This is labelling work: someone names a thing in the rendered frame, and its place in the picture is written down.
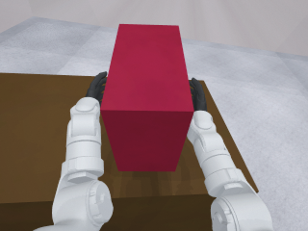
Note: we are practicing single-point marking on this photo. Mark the robot left forearm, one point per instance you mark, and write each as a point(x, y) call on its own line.
point(83, 161)

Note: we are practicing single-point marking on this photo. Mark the pedestal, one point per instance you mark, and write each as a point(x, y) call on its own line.
point(34, 115)

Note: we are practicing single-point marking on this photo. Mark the left robot upper arm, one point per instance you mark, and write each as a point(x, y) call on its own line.
point(81, 207)

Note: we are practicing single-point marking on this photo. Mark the carton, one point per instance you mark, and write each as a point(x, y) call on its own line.
point(147, 105)

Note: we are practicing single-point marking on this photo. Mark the robot right forearm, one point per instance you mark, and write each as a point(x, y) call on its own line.
point(221, 175)

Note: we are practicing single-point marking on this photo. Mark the right robot hand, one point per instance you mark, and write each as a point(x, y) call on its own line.
point(198, 96)

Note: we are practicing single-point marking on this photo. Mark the right robot upper arm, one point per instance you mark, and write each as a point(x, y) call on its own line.
point(240, 212)

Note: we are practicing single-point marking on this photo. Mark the left robot hand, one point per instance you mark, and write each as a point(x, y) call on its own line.
point(95, 89)

